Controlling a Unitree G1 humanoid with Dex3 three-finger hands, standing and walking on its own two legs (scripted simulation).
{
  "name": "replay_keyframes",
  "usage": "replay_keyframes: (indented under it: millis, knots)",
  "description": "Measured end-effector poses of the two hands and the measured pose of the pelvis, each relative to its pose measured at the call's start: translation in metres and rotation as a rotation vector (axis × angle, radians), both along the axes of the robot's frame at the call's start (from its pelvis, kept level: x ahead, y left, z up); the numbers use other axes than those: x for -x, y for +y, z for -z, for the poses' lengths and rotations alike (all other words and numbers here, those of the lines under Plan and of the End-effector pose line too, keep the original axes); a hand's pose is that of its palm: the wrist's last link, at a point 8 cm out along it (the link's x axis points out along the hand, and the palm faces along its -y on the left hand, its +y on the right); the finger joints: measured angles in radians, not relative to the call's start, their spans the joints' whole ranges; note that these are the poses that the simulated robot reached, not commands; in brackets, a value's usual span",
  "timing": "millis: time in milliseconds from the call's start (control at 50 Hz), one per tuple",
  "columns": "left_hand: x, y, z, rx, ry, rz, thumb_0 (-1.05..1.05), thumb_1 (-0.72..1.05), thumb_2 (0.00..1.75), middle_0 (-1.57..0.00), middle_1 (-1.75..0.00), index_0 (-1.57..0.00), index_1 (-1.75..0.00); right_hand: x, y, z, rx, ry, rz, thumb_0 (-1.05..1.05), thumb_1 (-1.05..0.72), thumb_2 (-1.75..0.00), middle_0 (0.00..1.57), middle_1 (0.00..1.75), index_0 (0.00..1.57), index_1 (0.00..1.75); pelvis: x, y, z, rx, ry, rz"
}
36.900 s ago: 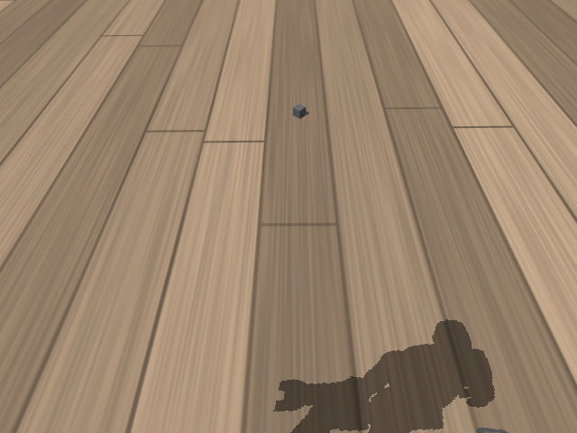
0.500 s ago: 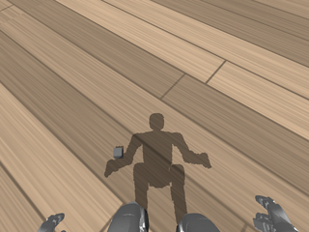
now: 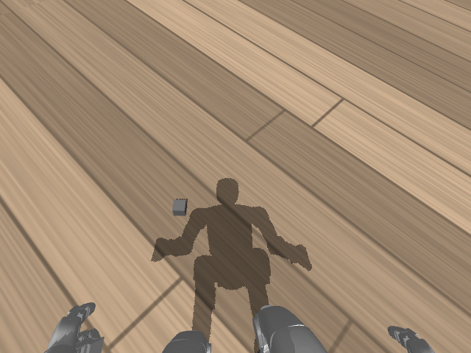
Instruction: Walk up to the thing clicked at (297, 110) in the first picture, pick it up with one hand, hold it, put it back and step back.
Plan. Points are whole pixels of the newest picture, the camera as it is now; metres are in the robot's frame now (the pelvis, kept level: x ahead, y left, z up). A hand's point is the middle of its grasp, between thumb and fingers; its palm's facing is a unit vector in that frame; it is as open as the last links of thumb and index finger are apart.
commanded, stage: step back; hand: left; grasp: from above
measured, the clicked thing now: (179, 207) +0.69 +0.22 -0.74
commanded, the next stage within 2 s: none
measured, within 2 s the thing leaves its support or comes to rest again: neither
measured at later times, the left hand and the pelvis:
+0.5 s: hand out of the picture -0.06 +0.22 -0.13, palm faces -0.02 -0.90 -0.44, open 7.4 cm; pelvis -0.17 -0.04 +0.00, yaw -2 degrees
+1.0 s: hand out of the picture -0.26 +0.20 -0.17, palm faces -0.03 -0.91 -0.41, open 7.4 cm; pelvis -0.35 -0.07 -0.02, yaw -2 degrees
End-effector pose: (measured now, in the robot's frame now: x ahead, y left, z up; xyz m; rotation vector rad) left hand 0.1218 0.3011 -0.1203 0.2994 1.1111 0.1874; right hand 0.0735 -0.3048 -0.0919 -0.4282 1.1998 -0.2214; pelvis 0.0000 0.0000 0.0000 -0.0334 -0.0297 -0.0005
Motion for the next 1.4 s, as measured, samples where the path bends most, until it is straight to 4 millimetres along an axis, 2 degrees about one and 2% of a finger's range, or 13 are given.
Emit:
replay_keyframes:
  millis: [140, 260, 380, 500, 620, 700, 760, 860, 960, 1020, 1140, 1260, 1400]
  knots:
    - [0.063, 0.001, 0.004, -0.038, 0.068, 0.010, 0.00, 0.90, 0.90, -0.21, -0.30, -0.20, -0.30, 0.015, -0.011, -0.005, 0.006, -0.101, 0.002, 0.01, -0.90, -0.90, 0.21, 0.30, 0.21, 0.30, 0.044, -0.010, 0.003, -0.012, 0.004, 0.047]
    - [0.114, -0.014, 0.008, -0.084, 0.098, 0.046, 0.00, 0.90, 0.90, -0.21, -0.30, -0.20, -0.30, 0.048, -0.038, 0.016, -0.021, -0.171, 0.015, 0.01, -0.90, -0.90, 0.21, 0.30, 0.21, 0.30, 0.092, -0.028, 0.020, -0.032, -0.021, 0.095]
    - [0.169, -0.036, -0.015, -0.090, 0.078, 0.025, 0.00, 0.90, 0.90, -0.21, -0.30, -0.20, -0.30, 0.108, -0.054, 0.029, -0.065, -0.112, 0.064, 0.01, -0.90, -0.90, 0.21, 0.30, 0.20, 0.30, 0.130, -0.042, 0.012, -0.057, -0.038, 0.072]
    - [0.187, -0.037, -0.032, -0.116, 0.020, 0.013, 0.01, 0.90, 0.90, -0.21, -0.30, -0.20, -0.30, 0.178, -0.060, 0.031, -0.057, -0.006, 0.058, 0.01, -0.90, -0.90, 0.21, 0.30, 0.20, 0.30, 0.165, -0.044, 0.005, -0.072, 0.000, 0.033]
    - [0.199, -0.027, -0.017, -0.102, -0.082, 0.011, 0.00, 0.90, 0.90, -0.21, -0.30, -0.20, -0.30, 0.236, -0.051, 0.039, -0.023, 0.095, 0.012, 0.01, -0.90, -0.90, 0.20, 0.30, 0.20, 0.30, 0.212, -0.039, 0.018, -0.045, -0.001, -0.047]
    - [0.228, -0.029, -0.004, -0.059, -0.062, -0.006, 0.00, 0.90, 0.90, -0.21, -0.30, -0.20, -0.30, 0.264, -0.039, 0.030, -0.029, 0.093, 0.002, 0.01, -0.90, -0.90, 0.21, 0.30, 0.20, 0.30, 0.241, -0.038, 0.016, -0.070, -0.029, -0.037]
    - [0.257, -0.035, -0.005, -0.029, -0.021, -0.017, 0.00, 0.90, 0.90, -0.21, -0.30, -0.20, -0.30, 0.275, -0.040, 0.018, -0.019, 0.064, -0.009, 0.01, -0.90, -0.90, 0.21, 0.30, 0.21, 0.30, 0.257, -0.040, 0.008, -0.025, -0.022, -0.044]
    - [0.309, -0.041, -0.002, -0.029, 0.024, -0.030, 0.00, 0.90, 0.90, -0.21, -0.30, -0.20, -0.30, 0.275, -0.053, 0.007, -0.002, -0.025, -0.035, 0.01, -0.90, -0.90, 0.21, 0.30, 0.21, 0.30, 0.290, -0.051, 0.005, -0.019, 0.006, -0.012]
    - [0.365, -0.052, 0.006, -0.073, 0.079, -0.002, 0.00, 0.90, 0.90, -0.21, -0.30, -0.20, -0.30, 0.277, -0.074, 0.017, -0.013, -0.133, -0.050, 0.01, -0.90, -0.90, 0.21, 0.30, 0.21, 0.30, 0.331, -0.068, 0.019, -0.039, 0.004, 0.043]
    - [0.402, -0.066, 0.003, -0.084, 0.109, -0.010, 0.00, 0.90, 0.90, -0.21, -0.30, -0.20, -0.30, 0.293, -0.087, 0.027, -0.034, -0.153, -0.033, 0.01, -0.90, -0.90, 0.21, 0.30, 0.20, 0.30, 0.354, -0.077, 0.021, 0.019, -0.033, 0.023]
    - [0.458, -0.075, -0.019, -0.101, 0.125, -0.053, 0.01, 0.90, 0.90, -0.21, -0.30, -0.20, -0.30, 0.346, -0.091, 0.029, -0.086, -0.094, 0.009, 0.01, -0.90, -0.90, 0.20, 0.30, 0.20, 0.30, 0.375, -0.086, 0.007, -0.065, -0.019, 0.030]
    - [0.476, -0.061, -0.025, -0.123, 0.056, -0.081, 0.01, 0.90, 0.90, -0.21, -0.30, -0.20, -0.30, 0.396, -0.088, 0.042, -0.083, 0.025, -0.020, 0.01, -0.90, -0.90, 0.20, 0.30, 0.20, 0.30, 0.396, -0.081, 0.009, -0.045, -0.009, -0.037]
    - [0.493, -0.045, -0.015, -0.097, 0.082, -0.097, 0.00, 0.90, 0.90, -0.21, -0.30, -0.20, -0.30, 0.422, -0.066, 0.033, -0.106, 0.022, -0.011, 0.01, -0.90, -0.90, 0.20, 0.30, 0.20, 0.30, 0.406, -0.072, 0.007, -0.069, -0.024, -0.042]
